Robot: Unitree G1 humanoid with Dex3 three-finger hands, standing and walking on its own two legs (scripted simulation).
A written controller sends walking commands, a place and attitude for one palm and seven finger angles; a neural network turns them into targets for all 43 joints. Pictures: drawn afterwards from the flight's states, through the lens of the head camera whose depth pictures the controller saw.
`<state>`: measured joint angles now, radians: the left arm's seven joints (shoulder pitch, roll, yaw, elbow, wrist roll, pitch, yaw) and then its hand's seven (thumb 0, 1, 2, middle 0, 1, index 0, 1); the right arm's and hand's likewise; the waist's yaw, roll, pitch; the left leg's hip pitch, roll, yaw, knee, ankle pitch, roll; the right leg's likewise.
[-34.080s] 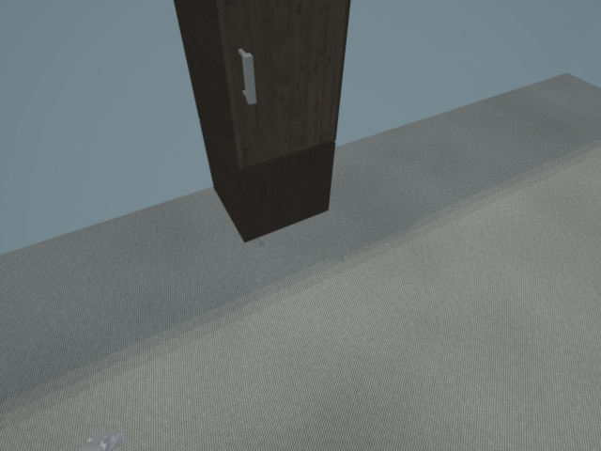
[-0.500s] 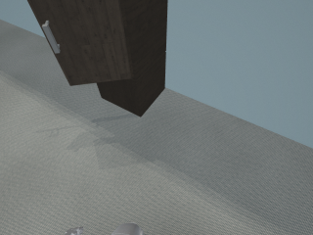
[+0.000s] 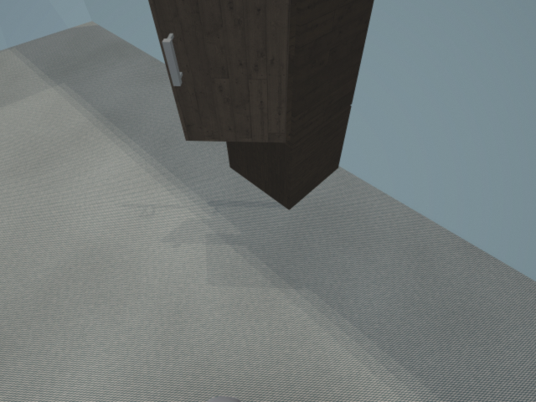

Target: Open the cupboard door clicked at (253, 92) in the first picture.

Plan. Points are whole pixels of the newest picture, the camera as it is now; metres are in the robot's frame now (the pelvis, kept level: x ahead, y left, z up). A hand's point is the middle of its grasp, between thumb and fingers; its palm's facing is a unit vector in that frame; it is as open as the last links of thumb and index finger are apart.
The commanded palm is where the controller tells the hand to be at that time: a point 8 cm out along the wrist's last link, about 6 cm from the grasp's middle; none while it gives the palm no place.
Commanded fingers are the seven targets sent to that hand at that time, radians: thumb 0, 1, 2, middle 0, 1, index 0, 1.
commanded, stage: take the last steps up to it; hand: left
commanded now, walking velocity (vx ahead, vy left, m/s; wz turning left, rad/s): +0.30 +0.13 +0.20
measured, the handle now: (174, 60) +1.00 +0.37 +0.00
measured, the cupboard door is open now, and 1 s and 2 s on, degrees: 41 41 41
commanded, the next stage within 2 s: come to a stop and stand still in 1.12 s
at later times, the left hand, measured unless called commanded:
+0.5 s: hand out of the picture +0.14 +0.28 -0.16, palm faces +0.13 -0.97 -0.20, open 7.4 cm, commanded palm none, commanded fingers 0.00 0.90 0.90 -0.20 -0.30 -0.20 -0.30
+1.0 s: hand (148, 307) +0.30 +0.27 -0.15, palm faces +0.14 -0.97 -0.19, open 7.2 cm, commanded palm none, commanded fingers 0.00 0.90 0.90 -0.20 -0.30 -0.20 -0.30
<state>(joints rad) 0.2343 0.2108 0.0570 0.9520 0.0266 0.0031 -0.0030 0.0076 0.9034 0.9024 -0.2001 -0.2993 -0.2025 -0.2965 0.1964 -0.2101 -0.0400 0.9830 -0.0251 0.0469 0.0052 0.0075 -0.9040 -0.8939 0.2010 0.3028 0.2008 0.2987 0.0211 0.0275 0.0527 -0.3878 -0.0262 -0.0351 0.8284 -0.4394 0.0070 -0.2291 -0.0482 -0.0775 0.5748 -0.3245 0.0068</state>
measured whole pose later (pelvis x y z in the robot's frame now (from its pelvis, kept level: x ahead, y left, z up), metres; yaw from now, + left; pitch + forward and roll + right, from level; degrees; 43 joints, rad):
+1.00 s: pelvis +0.32 +0.09 +0.02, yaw +4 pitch +0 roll +0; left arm 0.32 0.17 0.05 1.08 0.02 -0.07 0.00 0.00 0.94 0.90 -0.20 -0.30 -0.20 -0.30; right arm 0.21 -0.17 -0.05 1.05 -0.03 -0.02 0.02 0.01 -0.91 -0.89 0.19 0.30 0.19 0.30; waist 0.01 -0.01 0.04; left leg -0.49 0.09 0.07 0.75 -0.24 -0.03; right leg -0.08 -0.02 -0.13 0.32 -0.24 -0.03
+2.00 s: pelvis +0.43 +0.16 +0.00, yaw +2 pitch -1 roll -1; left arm 0.28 0.20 0.02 0.95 0.03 0.04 0.03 0.01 0.90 0.90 -0.20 -0.30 -0.20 -0.30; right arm 0.26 -0.17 -0.03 0.92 -0.03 0.00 -0.02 0.01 -0.91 -0.89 0.20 0.30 0.20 0.30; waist -0.01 -0.01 0.02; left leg -0.24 -0.02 0.08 0.60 -0.35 0.06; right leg -0.30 -0.06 -0.04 0.59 -0.26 0.02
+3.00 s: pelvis +0.42 +0.12 +0.02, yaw +3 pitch -2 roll +0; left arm 0.16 0.29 0.00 1.06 0.02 -0.02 0.01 0.01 0.90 0.90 -0.20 -0.30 -0.21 -0.30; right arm 0.20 -0.30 0.00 1.11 -0.02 -0.02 0.01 0.01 -0.91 -0.89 0.20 0.30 0.20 0.30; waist -0.02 0.02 0.03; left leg -0.14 0.01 0.05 0.36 -0.20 0.00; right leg -0.20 -0.02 -0.07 0.37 -0.14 -0.02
